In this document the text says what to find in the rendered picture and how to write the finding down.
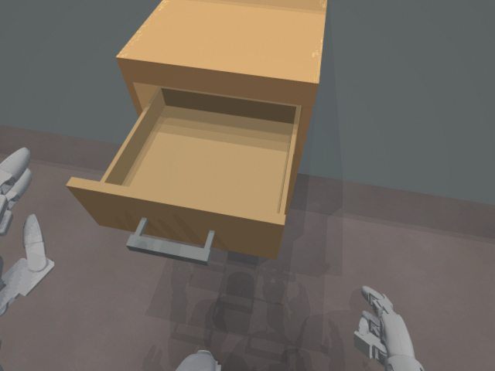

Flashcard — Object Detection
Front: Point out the handle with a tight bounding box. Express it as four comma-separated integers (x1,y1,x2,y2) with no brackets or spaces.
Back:
126,217,215,266

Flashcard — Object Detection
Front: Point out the right robot hand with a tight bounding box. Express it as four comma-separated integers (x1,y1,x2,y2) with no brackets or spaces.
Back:
354,286,415,367

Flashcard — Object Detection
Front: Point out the left robot thigh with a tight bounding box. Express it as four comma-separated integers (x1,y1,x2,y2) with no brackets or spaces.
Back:
176,354,221,371

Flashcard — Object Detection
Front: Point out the drawer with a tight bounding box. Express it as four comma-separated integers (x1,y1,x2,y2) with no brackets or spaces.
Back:
66,86,301,260

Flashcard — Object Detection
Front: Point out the robot left shin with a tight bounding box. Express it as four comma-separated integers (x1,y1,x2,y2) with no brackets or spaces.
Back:
196,350,213,357

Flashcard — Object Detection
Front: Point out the cabinet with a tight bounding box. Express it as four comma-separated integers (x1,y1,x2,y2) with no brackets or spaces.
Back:
116,0,327,252

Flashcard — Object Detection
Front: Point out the right robot forearm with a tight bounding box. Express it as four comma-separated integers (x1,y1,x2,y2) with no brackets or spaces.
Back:
385,355,424,371

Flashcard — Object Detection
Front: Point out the left robot hand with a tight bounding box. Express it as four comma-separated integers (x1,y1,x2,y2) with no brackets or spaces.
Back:
0,148,54,317

